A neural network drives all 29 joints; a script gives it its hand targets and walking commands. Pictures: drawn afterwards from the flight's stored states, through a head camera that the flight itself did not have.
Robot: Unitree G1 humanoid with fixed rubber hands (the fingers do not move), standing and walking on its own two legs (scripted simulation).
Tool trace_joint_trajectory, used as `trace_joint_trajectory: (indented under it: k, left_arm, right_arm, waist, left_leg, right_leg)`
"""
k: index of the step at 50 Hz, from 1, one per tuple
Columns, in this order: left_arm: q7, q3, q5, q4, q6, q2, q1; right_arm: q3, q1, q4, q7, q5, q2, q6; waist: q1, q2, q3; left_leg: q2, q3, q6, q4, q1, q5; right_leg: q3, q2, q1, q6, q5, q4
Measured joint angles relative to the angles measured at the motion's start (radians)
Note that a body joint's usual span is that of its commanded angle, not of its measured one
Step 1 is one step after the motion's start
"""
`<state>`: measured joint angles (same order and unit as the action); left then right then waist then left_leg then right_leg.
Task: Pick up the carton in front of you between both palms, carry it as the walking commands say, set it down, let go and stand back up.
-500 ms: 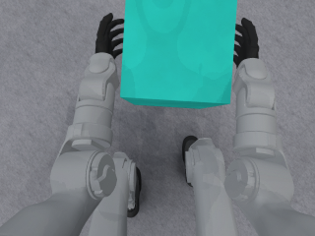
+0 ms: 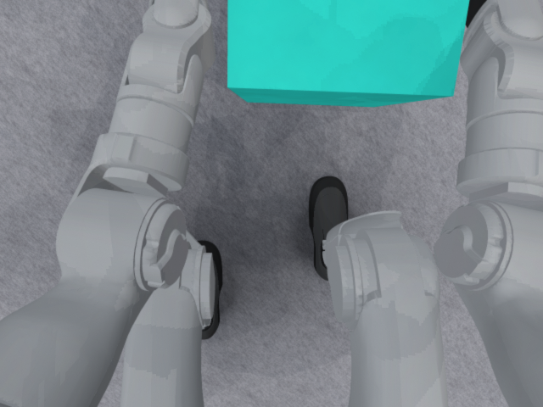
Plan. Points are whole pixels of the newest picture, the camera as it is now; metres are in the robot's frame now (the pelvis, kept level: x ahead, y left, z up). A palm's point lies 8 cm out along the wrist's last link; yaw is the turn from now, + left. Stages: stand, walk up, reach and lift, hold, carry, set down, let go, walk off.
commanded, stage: set down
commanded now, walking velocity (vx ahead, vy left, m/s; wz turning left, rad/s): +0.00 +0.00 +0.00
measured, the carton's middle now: (327, 14) +0.53 -0.16 -0.25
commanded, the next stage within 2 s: none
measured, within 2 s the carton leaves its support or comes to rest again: rests again in 0.90 s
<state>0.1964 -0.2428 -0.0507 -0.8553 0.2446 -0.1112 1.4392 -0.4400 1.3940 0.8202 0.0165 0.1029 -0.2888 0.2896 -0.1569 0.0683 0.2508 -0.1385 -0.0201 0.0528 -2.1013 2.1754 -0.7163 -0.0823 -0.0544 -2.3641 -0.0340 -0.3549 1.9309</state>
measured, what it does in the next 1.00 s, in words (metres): stands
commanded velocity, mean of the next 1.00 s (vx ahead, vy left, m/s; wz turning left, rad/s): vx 0.00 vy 0.00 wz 0.00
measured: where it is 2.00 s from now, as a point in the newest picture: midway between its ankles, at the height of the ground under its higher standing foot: (265, 275)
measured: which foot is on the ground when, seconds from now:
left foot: down 0.00-1.00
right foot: down 0.00-1.00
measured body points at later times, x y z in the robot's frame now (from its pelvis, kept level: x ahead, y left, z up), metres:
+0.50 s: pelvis -0.01 +0.00 -0.02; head +0.37 -0.04 +0.21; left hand +0.56 +0.01 -0.21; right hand +0.51 -0.30 -0.20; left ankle +0.07 +0.12 -0.37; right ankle +0.15 -0.15 -0.37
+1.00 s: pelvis -0.01 +0.00 -0.03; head +0.37 -0.03 +0.20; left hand +0.57 +0.01 -0.22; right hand +0.51 -0.30 -0.21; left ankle +0.07 +0.12 -0.37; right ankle +0.15 -0.15 -0.37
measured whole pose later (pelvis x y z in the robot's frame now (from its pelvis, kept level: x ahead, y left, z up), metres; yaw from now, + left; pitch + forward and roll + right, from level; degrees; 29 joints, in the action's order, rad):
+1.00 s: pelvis -0.01 +0.00 -0.03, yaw -1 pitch +40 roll +0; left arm 0.06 -0.25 -0.13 -0.99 0.19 -0.14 1.54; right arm -0.50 1.48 1.08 0.09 0.09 -0.38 0.17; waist -0.13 0.03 0.36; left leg -0.17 -0.06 0.07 -2.21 2.20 -0.71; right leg -0.05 -0.08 -2.37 -0.02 -0.35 2.01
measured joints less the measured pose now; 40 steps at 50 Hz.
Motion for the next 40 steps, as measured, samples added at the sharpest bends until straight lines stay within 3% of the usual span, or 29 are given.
trace_joint_trajectory:
  k: [10, 23, 40]
  left_arm:
    - [0.001, 0.046, 0.026, -0.047, -0.011, -0.036, 0.003]
    - [-0.037, 0.05, 0.008, -0.129, -0.013, -0.049, 0.068]
    - [-0.108, 0.011, -0.045, -0.126, -0.04, -0.028, 0.088]
  right_arm:
    - [0.01, 0.022, 0.089, 0.007, -0.036, -0.01, -0.038]
    - [-0.001, 0.063, 0.174, 0.032, -0.018, -0.047, -0.059]
    - [-0.023, 0.076, 0.237, 0.063, -0.03, -0.093, -0.1]
  waist:
    - [-0.001, -0.016, -0.005]
    - [-0.001, -0.01, 0.04]
    - [0.021, -0.026, 0.09]
  left_leg:
    - [-0.012, -0.019, 0.011, -0.039, 0.029, -0.007]
    - [-0.035, -0.027, 0.015, -0.055, 0.05, 0.024]
    - [-0.033, -0.043, 0.021, -0.092, 0.037, 0.008]
  right_leg:
    - [0.016, -0.011, -0.024, 0.009, -0.006, 0.033]
    - [0.02, -0.03, -0.024, 0.009, 0.011, 0.042]
    - [0.036, -0.029, -0.012, 0.015, 0.005, 0.068]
